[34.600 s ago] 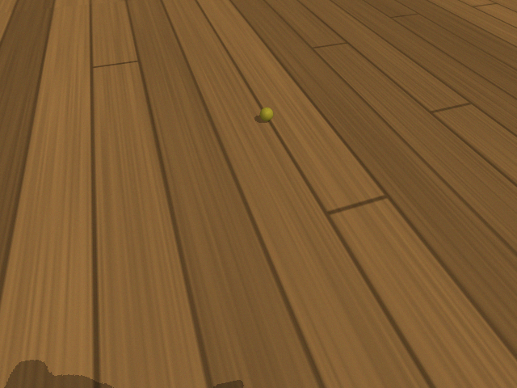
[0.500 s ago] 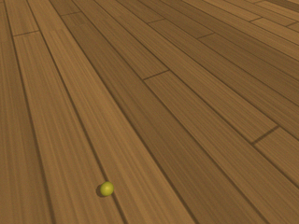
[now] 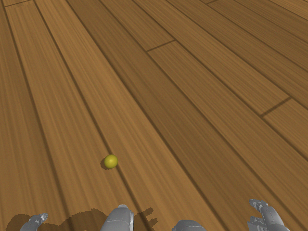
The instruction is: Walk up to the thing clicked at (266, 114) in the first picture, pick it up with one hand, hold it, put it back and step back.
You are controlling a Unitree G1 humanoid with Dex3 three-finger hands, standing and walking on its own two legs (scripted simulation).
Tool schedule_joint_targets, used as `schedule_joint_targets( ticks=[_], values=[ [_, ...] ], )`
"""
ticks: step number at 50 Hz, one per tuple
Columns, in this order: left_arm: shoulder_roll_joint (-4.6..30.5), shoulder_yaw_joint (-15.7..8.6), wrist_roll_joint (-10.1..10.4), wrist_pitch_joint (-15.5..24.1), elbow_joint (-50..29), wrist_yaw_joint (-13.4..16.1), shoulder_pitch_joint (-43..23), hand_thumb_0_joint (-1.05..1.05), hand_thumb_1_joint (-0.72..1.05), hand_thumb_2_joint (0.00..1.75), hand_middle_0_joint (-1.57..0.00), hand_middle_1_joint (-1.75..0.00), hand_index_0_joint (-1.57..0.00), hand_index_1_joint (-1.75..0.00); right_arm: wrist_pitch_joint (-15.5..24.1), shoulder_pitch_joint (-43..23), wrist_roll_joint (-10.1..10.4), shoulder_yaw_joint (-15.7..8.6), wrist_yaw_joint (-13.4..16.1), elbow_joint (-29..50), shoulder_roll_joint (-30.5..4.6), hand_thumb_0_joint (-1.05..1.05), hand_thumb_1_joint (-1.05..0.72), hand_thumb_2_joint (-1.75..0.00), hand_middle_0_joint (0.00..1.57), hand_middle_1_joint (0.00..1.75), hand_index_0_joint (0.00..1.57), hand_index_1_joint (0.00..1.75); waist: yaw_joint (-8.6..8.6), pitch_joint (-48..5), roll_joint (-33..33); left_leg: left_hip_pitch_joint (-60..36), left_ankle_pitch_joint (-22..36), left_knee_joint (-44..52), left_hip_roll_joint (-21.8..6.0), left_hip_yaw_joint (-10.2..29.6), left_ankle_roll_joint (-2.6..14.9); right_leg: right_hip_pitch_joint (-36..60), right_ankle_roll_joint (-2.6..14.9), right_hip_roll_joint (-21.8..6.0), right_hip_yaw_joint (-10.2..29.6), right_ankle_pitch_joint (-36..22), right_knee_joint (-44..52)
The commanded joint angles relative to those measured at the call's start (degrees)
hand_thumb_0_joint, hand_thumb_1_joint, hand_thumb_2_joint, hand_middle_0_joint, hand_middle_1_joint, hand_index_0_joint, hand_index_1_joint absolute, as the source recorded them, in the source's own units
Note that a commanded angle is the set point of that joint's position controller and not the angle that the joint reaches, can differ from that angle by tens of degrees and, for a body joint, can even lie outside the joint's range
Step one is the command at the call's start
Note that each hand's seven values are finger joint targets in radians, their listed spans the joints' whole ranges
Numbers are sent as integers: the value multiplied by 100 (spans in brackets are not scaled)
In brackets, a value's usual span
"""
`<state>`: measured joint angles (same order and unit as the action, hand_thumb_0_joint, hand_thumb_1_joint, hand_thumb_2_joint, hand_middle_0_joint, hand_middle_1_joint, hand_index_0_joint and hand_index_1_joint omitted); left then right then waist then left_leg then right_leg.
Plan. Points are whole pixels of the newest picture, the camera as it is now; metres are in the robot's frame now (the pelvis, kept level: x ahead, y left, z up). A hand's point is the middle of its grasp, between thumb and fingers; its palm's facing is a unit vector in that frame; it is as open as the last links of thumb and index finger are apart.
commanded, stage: step back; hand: left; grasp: from above
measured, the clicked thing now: (111, 161) +0.51 +0.28 -0.70
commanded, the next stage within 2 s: none
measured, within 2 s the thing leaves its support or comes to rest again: neither
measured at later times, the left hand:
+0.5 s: hand out of the picture -0.03 +0.31 -0.14, palm faces +0.10 -0.90 -0.42, open 7.4 cm
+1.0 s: hand out of the picture -0.23 +0.28 -0.11, palm faces -0.01 -0.89 -0.45, open 7.4 cm
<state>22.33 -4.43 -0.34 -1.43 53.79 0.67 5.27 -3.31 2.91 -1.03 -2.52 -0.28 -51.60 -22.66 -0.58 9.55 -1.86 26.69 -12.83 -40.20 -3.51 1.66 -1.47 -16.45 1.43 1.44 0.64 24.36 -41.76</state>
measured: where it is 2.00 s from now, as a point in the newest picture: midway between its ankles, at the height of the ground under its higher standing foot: outside the picture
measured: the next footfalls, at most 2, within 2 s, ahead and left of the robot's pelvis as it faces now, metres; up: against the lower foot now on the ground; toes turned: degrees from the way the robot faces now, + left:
left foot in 0.44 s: -0.07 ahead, +0.14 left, +0.00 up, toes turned +4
right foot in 0.84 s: -0.23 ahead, -0.12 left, +0.00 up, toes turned +0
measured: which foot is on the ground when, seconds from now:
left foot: down 0.00-0.02, up 0.04-0.42, down 0.44-0.86, up 0.88-1.00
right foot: down 0.00-0.46, up 0.48-0.82, down 0.84-1.00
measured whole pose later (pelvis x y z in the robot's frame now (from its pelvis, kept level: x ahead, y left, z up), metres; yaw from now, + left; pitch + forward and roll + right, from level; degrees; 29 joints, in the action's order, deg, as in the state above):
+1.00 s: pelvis -0.28 +0.00 +0.02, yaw -1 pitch -3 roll +2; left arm 19.6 -3.9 -2.4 -2.0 50.6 0.8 14.5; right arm -4.4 8.7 0.2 -3.7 0.3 -50.1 -23.5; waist -0.8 8.4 -2.4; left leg 31.0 -24.8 -65.0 7.1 8.6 -1.0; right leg -15.8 0.4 -1.9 1.8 18.6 -36.9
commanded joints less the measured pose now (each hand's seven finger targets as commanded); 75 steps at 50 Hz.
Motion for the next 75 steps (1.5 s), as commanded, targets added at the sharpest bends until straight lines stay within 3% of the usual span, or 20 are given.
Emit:
schedule_joint_targets(
  ticks=[1, 2, 5, 10, 17, 21, 23, 24, 28, 35, 41, 43, 44, 47, 56, 60, 62, 63, 67, 75],
  values=[
    [2134, -527, -202, 153, -457, 78, 407, 0, 90, 90, -20, -30, -20, -30, 1, -23, 89, -251, 188, 480, -951, 0, -90, -90, 20, 30, 20, 30, -159, -982, 1462, 633, -2318, -1874, 920, 660, 226, 97, 1148, -2401, 2911, -2484, 2310],
    [2152, -529, -231, 203, -618, 109, 210, 0, 90, 90, -20, -30, -20, -30, -13, -35, 74, -318, 234, 402, -1108, 0, -90, -90, 20, 30, 20, 30, -152, -900, 1429, 305, -2362, -2694, 879, 1158, 260, -382, 1580, -2661, 3352, -2515, 2341],
    [1424, -398, -191, 222, -794, 136, -456, 0, 90, 90, -20, -30, -20, -30, 55, 518, 179, -313, 203, 177, -1133, 0, -90, -90, 20, 30, 20, 30, 311, -929, 865, 554, -1394, -3101, 1117, 1083, 157, 430, 877, -1488, 1318, -3462, 1613],
    [1153, -375, -128, 199, -855, 239, 570, 0, 90, 90, -20, -30, -20, -30, 115, 255, 54, -197, 255, 358, -1033, 0, -90, -90, 20, 30, 20, 30, -288, -1190, 879, 867, -1601, -2478, 958, 838, 2, 1798, 1104, -1688, 1220, -4661, 1158],
    [1349, -428, -88, 135, -1149, 267, 615, 0, 90, 90, -20, -30, -20, -30, 128, 535, 20, -277, 154, 400, -1000, 0, -90, -90, 20, 30, 20, 30, -218, -1509, 1205, -155, -1566, -483, 561, 202, 135, 1640, 1126, -1813, 1200, -4530, 1004],
    [1384, -341, -15, 62, -1276, 177, 249, 0, 90, 90, -20, -30, -20, -30, 143, 1109, -70, -361, 60, 192, -1036, 0, -90, -90, 20, 30, 20, 30, 240, -1503, 929, -1568, 82, 1145, 435, -35, 353, 233, 559, -1451, 866, -2819, 678],
    [1077, -265, 44, 53, -1302, 211, 167, 0, 90, 90, -20, -30, -20, -30, 127, 573, -78, -524, -9, 424, -1887, 0, -90, -90, 20, 30, 20, 30, 270, -1333, -1438, -1319, 1007, 2025, -1459, 2321, 1487, -885, -1, 311, -162, 781, -1071],
    [1230, -379, -59, 27, -1193, 260, -140, 0, 90, 90, -20, -30, -20, -30, 153, 630, -97, -556, -2, 425, -1962, 0, -90, -90, 20, 30, 20, 30, 507, -1128, -1297, -805, 1015, 2256, -1845, 2944, 1918, -788, -31, 416, 628, 1572, -2338],
    [1107, -360, 35, -2, -790, 230, 842, 0, 90, 90, -20, -30, -20, -30, 191, -153, -90, -354, 117, 638, -1282, 0, -90, -90, 20, 30, 20, 30, -174, -838, -619, -1200, 1497, 1795, -1193, 1377, 1503, -1399, -41, 389, 899, 508, -3442],
    [989, -299, -12, 53, -891, 106, 795, 0, 90, 90, -20, -30, -20, -30, 178, 239, -67, -391, 116, 722, -1251, 0, -90, -90, 20, 30, 20, 30, 212, -1093, -844, -1957, 1192, 1614, -1174, 1045, 1675, -876, -397, 66, 405, 575, -1467],
    [1004, -326, -109, 154, -343, 54, 1939, 0, 90, 90, -20, -30, -20, -30, 2, 42, -4, -460, 63, 811, -1390, 0, -90, -90, 20, 30, 20, 30, -195, -1528, -841, -1006, -226, 1207, -880, 837, 990, 905, -28, -85, -172, -673, 1664],
    [2041, -609, -234, 138, -686, 38, 1356, 0, 90, 90, -20, -30, -20, -30, 19, -301, 84, -340, 73, 990, -861, 0, -90, -90, 20, 30, 20, 30, -405, -741, 1938, 572, -1731, -973, 797, -55, 153, -48, 1047, -2044, 2984, 342, 2748],
    [2327, -627, -269, 155, -959, 78, 813, 0, 90, 90, -20, -30, -20, -30, -15, -354, 18, -434, 144, 968, -1114, 0, -90, -90, 20, 30, 20, 30, -429, -290, 1905, 310, -2053, -2295, 714, 883, -7, -1198, 1691, -2833, 3712, 238, 3021],
    [1441, -441, -227, 192, -1175, 159, -242, 0, 90, 90, -20, -30, -20, -30, 35, 626, 155, -424, 133, 545, -1061, 0, -90, -90, 20, 30, 20, 30, 386, -513, 763, 80, -1211, -3069, 1151, 971, 88, -674, 861, -1499, 1101, -2057, 1908],
    [1399, -421, -158, 71, -1171, 259, 580, 0, 90, 90, -20, -30, -20, -30, 92, 705, -24, -334, 168, 601, -998, 0, -90, -90, 20, 30, 20, 30, -260, -1136, 1359, -104, -1799, -610, 553, 254, 56, 1212, 1033, -1846, 1269, -3566, 1177],
    [1315, -268, -41, -63, -1262, 200, 180, 0, 90, 90, -20, -30, -20, -30, 123, 1456, -78, -454, 97, 248, -1141, 0, -90, -90, 20, 30, 20, 30, 177, -1347, 754, -1613, -95, 1574, 351, 132, 339, 60, 443, -1310, 814, -2315, 394],
    [1210, -289, 12, -52, -1348, 268, -199, 0, 90, 90, -20, -30, -20, -30, 105, 923, -118, -622, 14, 525, -2160, 0, -90, -90, 20, 30, 20, 30, 403, -1214, -1400, -983, 1167, 2169, -1724, 2893, 1711, -998, -71, 298, 230, 1423, -1812],
    [1276, -361, -70, -65, -1226, 307, -342, 0, 90, 90, -20, -30, -20, -30, 151, 798, -151, -616, 29, 521, -2042, 0, -90, -90, 20, 30, 20, 30, 405, -937, -1028, -400, 1014, 2304, -1873, 3078, 1910, -804, -34, 383, 1024, 1460, -2749],
    [1184, -322, 37, -59, -805, 226, 592, 0, 90, 90, -20, -30, -20, -30, 181, -41, -141, -365, 150, 693, -1309, 0, -90, -90, 20, 30, 20, 30, -251, -704, -635, -895, 1514, 1673, -1130, 1302, 1504, -1149, -85, 238, 821, 456, -3249],
    [957, -197, -72, 93, -665, 99, 726, 0, 90, 90, -20, -30, -20, -30, 24, 428, -94, -436, 110, 684, -1444, 0, -90, -90, 20, 30, 20, 30, 123, -1496, -974, -2130, 1393, 1157, -1003, 1027, 1409, -143, -216, -20, -91, 52, 698]
  ],
)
